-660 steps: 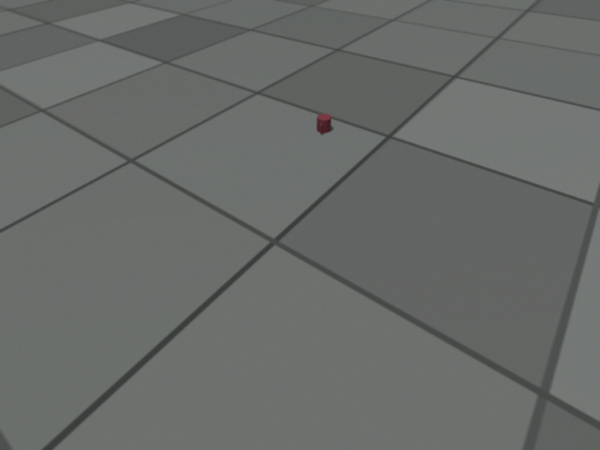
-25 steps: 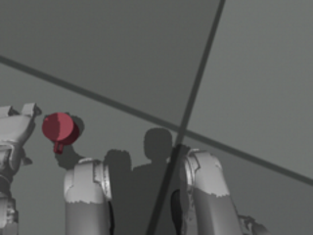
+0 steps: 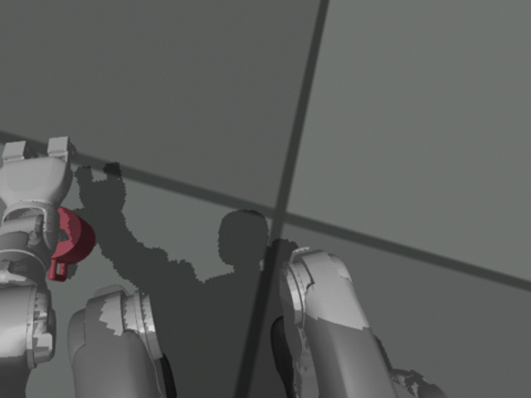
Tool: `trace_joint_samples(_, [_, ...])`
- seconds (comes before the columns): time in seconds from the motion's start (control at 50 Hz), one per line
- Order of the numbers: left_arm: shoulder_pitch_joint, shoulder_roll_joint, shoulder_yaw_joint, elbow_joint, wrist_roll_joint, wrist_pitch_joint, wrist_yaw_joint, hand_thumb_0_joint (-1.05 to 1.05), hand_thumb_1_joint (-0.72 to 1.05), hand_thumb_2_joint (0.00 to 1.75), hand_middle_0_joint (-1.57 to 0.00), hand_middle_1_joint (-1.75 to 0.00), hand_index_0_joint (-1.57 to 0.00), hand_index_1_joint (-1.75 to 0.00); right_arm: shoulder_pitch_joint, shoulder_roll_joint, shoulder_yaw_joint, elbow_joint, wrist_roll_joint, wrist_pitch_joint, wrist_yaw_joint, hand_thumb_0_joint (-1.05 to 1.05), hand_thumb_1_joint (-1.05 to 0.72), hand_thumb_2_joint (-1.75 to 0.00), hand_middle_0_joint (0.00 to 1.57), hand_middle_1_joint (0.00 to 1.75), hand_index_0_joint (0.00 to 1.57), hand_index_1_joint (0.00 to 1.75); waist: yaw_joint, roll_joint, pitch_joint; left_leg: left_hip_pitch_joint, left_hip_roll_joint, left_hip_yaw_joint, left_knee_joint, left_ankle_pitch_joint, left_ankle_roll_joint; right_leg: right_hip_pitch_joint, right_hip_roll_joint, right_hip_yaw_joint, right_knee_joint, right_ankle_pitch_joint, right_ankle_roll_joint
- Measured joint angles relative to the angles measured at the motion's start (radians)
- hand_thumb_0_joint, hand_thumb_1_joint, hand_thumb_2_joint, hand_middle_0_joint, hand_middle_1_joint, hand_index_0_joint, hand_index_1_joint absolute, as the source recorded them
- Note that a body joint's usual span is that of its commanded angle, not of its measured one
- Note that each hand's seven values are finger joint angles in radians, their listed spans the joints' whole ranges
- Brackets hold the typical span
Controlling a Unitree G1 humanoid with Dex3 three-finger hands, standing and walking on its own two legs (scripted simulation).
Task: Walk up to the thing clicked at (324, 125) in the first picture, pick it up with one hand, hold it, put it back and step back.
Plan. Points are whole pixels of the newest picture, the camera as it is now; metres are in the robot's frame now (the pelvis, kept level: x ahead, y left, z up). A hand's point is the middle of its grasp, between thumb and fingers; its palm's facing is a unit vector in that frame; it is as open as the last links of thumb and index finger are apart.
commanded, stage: approach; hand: left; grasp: from above
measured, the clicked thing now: (60, 245) +0.42 +0.30 -0.28
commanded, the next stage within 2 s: close in in 0.08 s
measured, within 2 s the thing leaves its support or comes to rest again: neither
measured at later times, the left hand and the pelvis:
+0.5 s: hand (29, 247) +0.40 +0.31 -0.20, palm faces -0.45 -0.08 -0.89, open 14.1 cm; pelvis +0.00 +0.00 -0.01, yaw +0 degrees
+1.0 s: hand (54, 234) +0.43 +0.30 -0.24, palm faces -0.46 -0.12 -0.88, open 14.3 cm; pelvis +0.01 +0.00 -0.03, yaw -3 degrees
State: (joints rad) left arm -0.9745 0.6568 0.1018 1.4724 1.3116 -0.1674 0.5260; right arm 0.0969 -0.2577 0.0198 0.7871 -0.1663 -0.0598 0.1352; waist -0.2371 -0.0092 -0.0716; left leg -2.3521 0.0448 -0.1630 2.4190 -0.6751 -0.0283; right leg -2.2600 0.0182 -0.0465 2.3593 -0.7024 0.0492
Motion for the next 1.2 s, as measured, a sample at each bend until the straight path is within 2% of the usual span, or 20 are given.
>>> trace_joint_samples(0.08, [-0.040, 0.009, -0.001, 0.047, -0.036, 0.054, -0.038, 0.00, -0.53, 0.99, -0.08, -1.06, -0.08, -1.06, 0.021, -0.005, 0.017, -0.007, 0.009, 0.008, 0.003, 0.00, -0.92, -0.90, 0.20, 0.30, 0.20, 0.30, -0.019, 0.021, 0.007, 0.012, 0.009, 0.001, -0.014, -0.004, 0.002, 0.005, 0.006, -0.001, -0.015, 0.005, 0.001])
trace_joint_samples(0.14, [-0.032, 0.024, 0.009, 0.049, -0.071, 0.063, -0.085, 0.00, -0.52, 0.98, -0.07, -1.07, -0.09, -1.06, 0.034, -0.009, 0.028, -0.012, 0.018, 0.011, 0.007, 0.00, -0.92, -0.90, 0.20, 0.30, 0.20, 0.30, -0.024, 0.030, 0.027, 0.027, 0.014, -0.002, -0.021, -0.006, 0.007, 0.016, 0.011, -0.004, -0.025, 0.009, 0.001])
trace_joint_samples(0.24, [0.047, 0.048, 0.035, 0.008, -0.111, 0.018, -0.150, 0.00, -0.51, 0.97, -0.07, -1.07, -0.09, -1.06, 0.059, -0.012, 0.037, -0.018, 0.025, 0.021, 0.013, 0.00, -0.91, -0.89, 0.20, 0.30, 0.20, 0.30, -0.007, 0.027, 0.053, 0.040, 0.014, -0.006, -0.022, -0.003, 0.006, 0.030, 0.012, -0.008, -0.028, 0.013, -0.001])
trace_joint_samples(0.3, [0.095, 0.065, 0.031, -0.019, -0.103, -0.042, -0.168, 0.00, -0.51, 0.96, -0.07, -1.07, -0.09, -1.05, 0.067, -0.014, 0.038, -0.015, 0.020, 0.025, 0.014, 0.00, -0.91, -0.89, 0.20, 0.30, 0.20, 0.30, 0.014, 0.012, 0.060, 0.035, 0.007, -0.011, -0.013, 0.001, 0.000, 0.030, 0.008, -0.011, -0.019, 0.013, -0.002])
trace_joint_samples(0.36, [0.116, 0.084, 0.014, -0.032, -0.083, -0.103, -0.148, 0.00, -0.51, 0.96, -0.07, -1.06, -0.09, -1.04, 0.062, -0.016, 0.036, -0.005, 0.009, 0.021, 0.012, 0.00, -0.91, -0.89, 0.21, 0.30, 0.20, 0.30, 0.035, -0.008, 0.065, 0.024, -0.002, -0.016, 0.002, 0.007, -0.004, 0.025, 0.003, -0.014, -0.005, 0.013, -0.002])
trace_joint_samples(0.44, [0.123, 0.096, -0.002, -0.031, -0.045, -0.147, -0.076, 0.00, -0.52, 0.96, -0.08, -1.05, -0.10, -1.04, 0.036, -0.019, 0.026, 0.008, -0.010, 0.007, 0.008, 0.00, -0.91, -0.89, 0.21, 0.30, 0.20, 0.30, 0.046, -0.031, 0.064, 0.006, -0.012, -0.020, 0.026, 0.011, -0.006, 0.017, -0.001, -0.015, 0.016, 0.009, -0.001])
trace_joint_samples(0.48, [0.112, 0.096, -0.014, -0.009, -0.025, -0.146, -0.042, 0.00, -0.52, 0.96, -0.08, -1.05, -0.09, -1.03, 0.018, -0.019, 0.021, 0.012, -0.019, -0.004, 0.008, 0.00, -0.91, -0.89, 0.21, 0.30, 0.20, 0.30, 0.044, -0.040, 0.062, -0.001, -0.015, -0.020, 0.036, 0.011, -0.004, 0.015, -0.002, -0.014, 0.025, 0.006, 0.001])
trace_joint_samples(0.54, [0.099, 0.089, -0.009, 0.011, 0.000, -0.129, 0.004, 0.00, -0.52, 0.98, -0.08, -1.04, -0.09, -1.03, -0.008, -0.019, 0.019, 0.009, -0.027, -0.020, 0.012, 0.00, -0.91, -0.89, 0.20, 0.30, 0.20, 0.30, 0.032, -0.048, 0.054, -0.010, -0.018, -0.021, 0.047, 0.009, -0.002, 0.010, -0.003, -0.014, 0.035, 0.001, 0.002])
trace_joint_samples(0.64, [0.044, 0.091, 0.002, 0.119, 0.021, -0.081, 0.054, 0.00, -0.53, 0.99, -0.08, -1.01, -0.08, -1.01, -0.048, -0.018, 0.041, -0.001, -0.045, -0.048, 0.029, 0.00, -0.91, -0.90, 0.20, 0.30, 0.20, 0.30, -0.002, -0.053, 0.051, -0.020, -0.016, -0.029, 0.063, 0.002, 0.001, 0.002, 0.002, -0.018, 0.044, -0.002, 0.006])
trace_joint_samples(0.68, [0.031, 0.099, 0.014, 0.141, 0.024, -0.064, 0.058, 0.00, -0.53, 1.00, -0.08, -1.01, -0.08, -1.01, -0.057, -0.018, 0.052, -0.008, -0.054, -0.059, 0.038, 0.00, -0.91, -0.90, 0.20, 0.30, 0.20, 0.30, -0.015, -0.052, 0.061, -0.022, -0.014, -0.033, 0.070, -0.001, 0.001, 0.000, 0.005, -0.021, 0.047, -0.002, 0.009])
trace_joint_samples(0.8, [0.021, 0.125, 0.057, 0.157, 0.003, -0.046, 0.052, 0.00, -0.53, 0.99, -0.07, -1.00, -0.07, -1.01, -0.047, -0.017, 0.079, -0.015, -0.071, -0.073, 0.064, 0.00, -0.90, -0.90, 0.20, 0.30, 0.20, 0.30, -0.038, -0.048, 0.091, -0.028, -0.009, -0.046, 0.093, -0.014, -0.002, -0.010, 0.014, -0.028, 0.062, -0.004, 0.014])
trace_joint_samples(0.9, [0.050, 0.143, 0.080, 0.132, -0.023, -0.058, 0.034, 0.00, -0.53, 0.99, -0.07, -1.00, -0.07, -1.01, -0.021, -0.016, 0.093, -0.009, -0.079, -0.072, 0.077, 0.00, -0.90, -0.90, 0.20, 0.30, 0.20, 0.30, -0.037, -0.043, 0.119, -0.030, -0.005, -0.056, 0.107, -0.027, -0.006, -0.015, 0.021, -0.034, 0.070, -0.007, 0.015])
trace_joint_samples(0.94, [0.056, 0.143, 0.075, 0.121, -0.034, -0.068, 0.030, 0.01, -0.55, 0.99, -0.07, -1.00, -0.07, -1.01, -0.012, -0.015, 0.097, 0.000, -0.080, -0.071, 0.081, 0.00, -0.91, -0.90, 0.20, 0.30, 0.20, 0.30, -0.032, -0.044, 0.126, -0.028, -0.003, -0.058, 0.109, -0.031, -0.007, -0.015, 0.022, -0.035, 0.072, -0.009, 0.015])
trace_joint_samples(1.0, [0.062, 0.147, 0.074, 0.116, -0.032, -0.086, 0.034, 0.01, -0.55, 0.99, -0.07, -1.00, -0.07, -1.01, -0.006, -0.015, 0.107, 0.009, -0.084, -0.069, 0.088, 0.00, -0.91, -0.90, 0.20, 0.30, 0.20, 0.30, -0.030, -0.045, 0.133, -0.026, -0.004, -0.063, 0.113, -0.036, -0.009, -0.013, 0.023, -0.039, 0.074, -0.012, 0.014])
trace_joint_samples(1.08, [0.070, 0.162, 0.100, 0.130, -0.021, -0.106, 0.050, 0.01, -0.56, 0.99, -0.07, -0.99, -0.07, -1.00, -0.005, -0.016, 0.111, 0.009, -0.092, -0.070, 0.094, 0.00, -0.91, -0.90, 0.20, 0.30, 0.20, 0.30, -0.033, -0.052, 0.137, -0.021, -0.003, -0.071, 0.121, -0.042, -0.013, -0.009, 0.025, -0.045, 0.078, -0.013, 0.012])
trace_joint_samples(1.2, [0.064, 0.175, 0.091, 0.163, -0.002, -0.114, 0.081, 0.01, -0.56, 1.01, -0.08, -0.98, -0.06, -0.99, -0.018, -0.032, 0.118, 0.007, -0.102, -0.080, 0.100, 0.00, -0.90, -0.90, 0.20, 0.30, 0.20, 0.30, -0.040, -0.063, 0.137, -0.021, -0.006, -0.082, 0.134, -0.042, -0.017, -0.006, 0.028, -0.052, 0.085, -0.011, 0.011])
